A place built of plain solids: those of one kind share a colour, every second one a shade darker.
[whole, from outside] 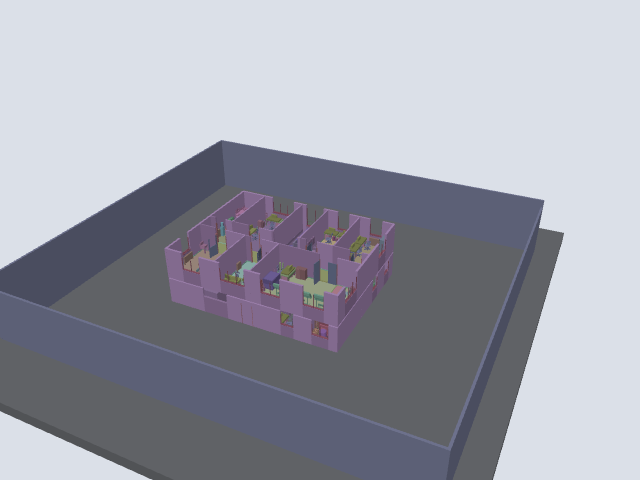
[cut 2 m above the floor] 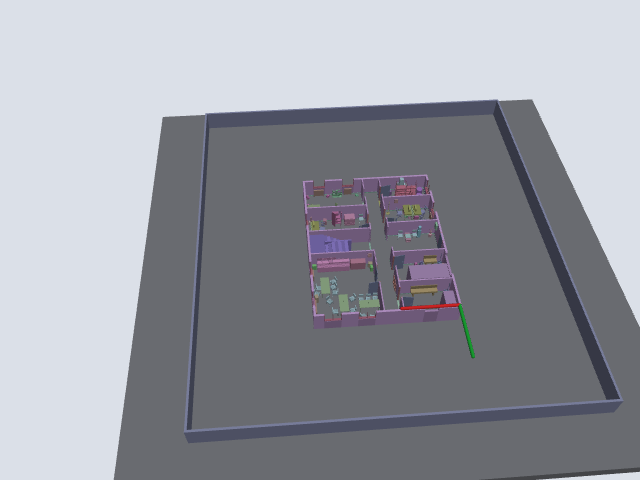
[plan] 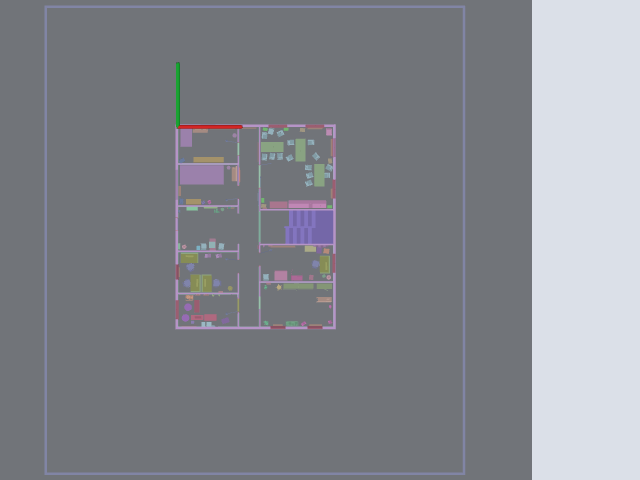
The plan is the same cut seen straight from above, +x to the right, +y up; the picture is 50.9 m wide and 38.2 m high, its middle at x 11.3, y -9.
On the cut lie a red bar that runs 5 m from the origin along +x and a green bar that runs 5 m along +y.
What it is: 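A works' own office and amenities block on a factory's ground, two floors round a stairwell, for the staff and hands of a middling works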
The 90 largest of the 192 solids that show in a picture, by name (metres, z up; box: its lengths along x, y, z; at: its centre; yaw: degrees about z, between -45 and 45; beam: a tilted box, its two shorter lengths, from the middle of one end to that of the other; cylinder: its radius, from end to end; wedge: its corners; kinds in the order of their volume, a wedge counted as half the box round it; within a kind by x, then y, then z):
{
 "yard_bound_1": {"box": [0.2, 37.36, 5.16], "at": [-10.53, -9.03, 2.53]},
 "yard_bound_2": {"box": [33.49, 0.2, 5.16], "at": [6.12, -27.61, 2.53]},
 "yard_bound_3": {"box": [33.49, 0.2, 5.86], "at": [6.12, 9.56, 2.88]},
 "yard_bound_4": {"box": [0.2, 37.36, 5.86], "at": [22.76, -9.03, 2.88]},
 "wall_1": {"box": [0.2, 1.21, 2.95], "at": [-0.1, -15.5, 4.03]},
 "wall_2": {"box": [0.2, 1.11, 2.5], "at": [-0.1, -12.7, 1.2]},
 "wall_3": {"box": [0.2, 2.06, 2.95], "at": [-0.1, -12.03, 4.03]},
 "wall_4": {"box": [0.2, 1.01, 2.95], "at": [-0.1, -8.7, 4.03]},
 "wall_5": {"box": [0.2, 3.6, 2.5], "at": [-0.1, -8.1, 1.2]},
 "wall_6": {"box": [0.2, 2.41, 1.25], "at": [-0.1, -6.5, 3.18]},
 "wall_7": {"box": [0.2, 2.41, 1.65], "at": [-0.1, -4.6, 0.78]},
 "wall_8": {"box": [0.2, 1.51, 2.95], "at": [-0.1, -4.05, 4.03]},
 "wall_9": {"box": [0.2, 3.15, 2.5], "at": [-0.1, -1.38, 1.2]},
 "wall_10": {"box": [0.2, 1.71, 2.95], "at": [-0.1, -0.65, 4.03]},
 "wall_11": {"box": [1.41, 0.2, 2.95], "at": [0.5, -16.0, 4.03]},
 "wall_12": {"box": [2.01, 0.2, 2.5], "at": [0.8, 0.1, 1.2]},
 "wall_13": {"box": [2.01, 0.2, 2.95], "at": [0.8, 0.1, 4.03]},
 "wall_14": {"box": [5.0, 0.2, 2.5], "at": [2.3, -16.0, 1.2]},
 "wall_15": {"box": [2.41, 0.2, 1.25], "at": [2.4, -16.0, 3.18]},
 "wall_16": {"box": [4.8, 0.06, 2.5], "at": [2.4, -13.28, 1.2]},
 "wall_17": {"box": [4.8, 0.06, 2.5], "at": [2.4, -13.22, 1.2]},
 "wall_18": {"box": [4.8, 0.06, 2.5], "at": [2.4, -9.93, 1.2]},
 "wall_19": {"box": [4.8, 0.06, 2.5], "at": [2.4, -9.87, 1.2]},
 "wall_20": {"box": [4.8, 0.06, 2.95], "at": [2.4, -8.23, 4.03]},
 "wall_21": {"box": [4.8, 0.06, 2.5], "at": [2.4, -6.33, 1.2]},
 "wall_22": {"box": [4.8, 0.06, 2.5], "at": [2.4, -6.27, 1.2]},
 "wall_23": {"box": [4.8, 0.06, 2.95], "at": [2.4, -4.83, 4.03]},
 "wall_24": {"box": [4.8, 0.06, 2.5], "at": [2.4, -2.98, 1.2]},
 "wall_25": {"box": [4.8, 0.06, 2.5], "at": [2.4, -2.92, 1.2]},
 "wall_26": {"box": [1.81, 0.2, 2.5], "at": [3.9, 0.1, 1.2]},
 "wall_27": {"box": [1.81, 0.2, 2.95], "at": [3.9, 0.1, 4.03]},
 "wall_28": {"box": [1.21, 0.2, 2.95], "at": [4.2, -16.0, 4.03]},
 "wall_29": {"box": [0.06, 3.92, 2.95], "at": [4.77, -10.15, 4.03]},
 "wall_30": {"box": [1.7, 0.2, 2.5], "at": [5.65, -16.0, 1.2]},
 "wall_31": {"box": [1.7, 0.2, 2.95], "at": [5.65, -16.0, 4.03]},
 "wall_32": {"box": [1.7, 0.2, 2.5], "at": [5.65, 0.1, 1.2]},
 "wall_33": {"box": [1.7, 0.2, 2.95], "at": [5.65, 0.1, 4.03]},
 "wall_34": {"box": [2.01, 0.2, 2.95], "at": [7.5, -16.0, 4.03]},
 "wall_35": {"box": [1.76, 0.2, 2.5], "at": [9.43, -16.0, 1.2]},
 "wall_36": {"box": [5.85, 0.06, 2.95], "at": [9.43, -12.68, 4.03]},
 "wall_37": {"box": [5.85, 0.06, 2.5], "at": [9.43, -12.38, 1.2]},
 "wall_38": {"box": [5.85, 0.06, 2.5], "at": [9.43, -12.32, 1.2]},
 "wall_39": {"box": [5.85, 0.06, 2.5], "at": [9.43, -9.38, 1.2]},
 "wall_40": {"box": [5.85, 0.06, 2.95], "at": [9.43, -9.38, 4.03]},
 "wall_41": {"box": [5.85, 0.06, 2.85], "at": [9.43, -9.32, 1.38]},
 "wall_42": {"box": [5.85, 0.06, 2.85], "at": [9.43, -6.63, 1.38]},
 "wall_43": {"box": [5.85, 0.06, 2.95], "at": [9.43, -6.63, 4.03]},
 "wall_44": {"box": [5.85, 0.06, 2.5], "at": [9.43, -6.57, 1.2]},
 "wall_45": {"box": [5.85, 0.06, 2.95], "at": [9.43, -2.43, 4.03]},
 "wall_46": {"box": [1.46, 0.2, 2.5], "at": [9.43, 0.1, 1.2]},
 "wall_47": {"box": [6.05, 0.2, 2.95], "at": [9.53, 0.1, 4.03]},
 "wall_48": {"box": [2.26, 0.2, 2.95], "at": [11.43, -16.0, 4.03]},
 "wall_49": {"box": [0.2, 1.21, 2.95], "at": [12.45, -15.5, 4.03]},
 "wall_50": {"box": [0.2, 3.75, 2.5], "at": [12.45, -14.22, 1.2]},
 "wall_51": {"box": [0.2, 1.06, 2.95], "at": [12.45, -13.18, 4.03]},
 "wall_52": {"box": [0.2, 1.06, 2.95], "at": [12.45, -12.12, 4.03]},
 "wall_53": {"box": [0.2, 1.06, 2.95], "at": [12.45, -9.88, 4.03]},
 "wall_54": {"box": [0.2, 2.75, 2.85], "at": [12.45, -7.97, 1.38]},
 "wall_55": {"box": [0.2, 2.41, 1.35], "at": [12.45, -4.5, 3.23]},
 "wall_56": {"box": [0.2, 1.81, 2.5], "at": [12.45, -3.3, 1.2]},
 "wall_57": {"box": [0.2, 2.6, 2.95], "at": [12.45, -1.1, 4.03]},
 "wall_58": {"box": [0.2, 1.11, 2.5], "at": [12.45, -0.35, 1.2]},
 "wc_cubicles_1": {"box": [0.91, 1.54, 2.08], "at": [0.66, -0.81, 0.99]},
 "wc_cubicles_2": {"box": [3.49, 1.54, 2.08], "at": [1.9, -3.82, 0.99]},
 "stair_1": {"box": [0.32, 1.3, 2.69], "at": [8.99, -7.26, 1.29]},
 "stair_2": {"box": [0.32, 1.3, 2.52], "at": [9.29, -7.26, 1.21]},
 "stair_3": {"box": [0.32, 1.3, 2.36], "at": [9.59, -7.26, 1.13]},
 "stair_4": {"box": [2.5, 0.13, 3.96], "at": [9.7, -7.97, 1.93]},
 "stair_5": {"box": [0.32, 1.3, 2.19], "at": [9.89, -7.26, 1.05]},
 "stair_6": {"box": [0.32, 1.3, 2.03], "at": [10.19, -7.26, 0.96]},
 "stair_7": {"box": [0.32, 1.3, 1.86], "at": [10.49, -7.26, 0.88]},
 "stair_8": {"box": [0.32, 1.3, 1.7], "at": [10.79, -7.26, 0.8]},
 "stair_9": {"box": [0.32, 1.3, 1.37], "at": [10.81, -8.69, 0.64]},
 "stair_10": {"box": [1.4, 2.73, 1.53], "at": [11.65, -7.97, 0.72]},
 "raised_floor_drawing_1": {"box": [4.93, 7.83, 0.25], "at": [2.4, -12.05, 2.68]},
 "raised_floor_gallery_1": {"box": [1.83, 16.03, 0.25], "at": [5.65, -7.95, 2.68]},
 "raised_floor_manager_1": {"box": [5.98, 4.33, 0.25], "at": [9.43, -4.5, 2.68]},
 "raised_floor_meeting_1": {"box": [4.93, 4.93, 0.25], "at": [2.4, -2.4, 2.68]},
 "raised_floor_typists_1": {"box": [5.98, 3.43, 0.25], "at": [9.43, -11.0, 2.68]},
 "raised_floor_wages_1": {"box": [5.98, 3.38, 0.25], "at": [9.43, -14.28, 2.68]},
 "raised_floor_buying_1": {"box": [4.93, 3.53, 0.25], "at": [2.4, -6.5, 2.68]},
 "raised_floor_tea_1": {"box": [5.98, 2.53, 0.25], "at": [9.43, -1.2, 2.68]},
 "plan_chest_1": {"box": [1.27, 0.85, 1.01], "at": [2.34, -8.8, 3.26]},
 "plan_chest_2": {"box": [1.37, 0.95, 0.42], "at": [2.34, -8.79, 3.12]},
 "plan_chest_3": {"box": [1.37, 0.95, 0.42], "at": [2.34, -8.79, 3.54]},
 "kitchenette_1": {"box": [3.0, 0.6, 0.68], "at": [10.29, -6.16, 0.44]},
 "lockers_1": {"box": [1.2, 0.45, 1.85], "at": [11.65, -12.69, 0.88]},
 "cupboard_steel_1": {"box": [0.92, 0.45, 1.88], "at": [11.05, -15.62, 3.69]},
 "counter_1": {"box": [1.4, 0.55, 0.95], "at": [8.01, -6.21, 0.57]},
 "plan_chest_small_1": {"box": [0.97, 0.69, 1.01], "at": [8.19, -11.88, 0.46]}
}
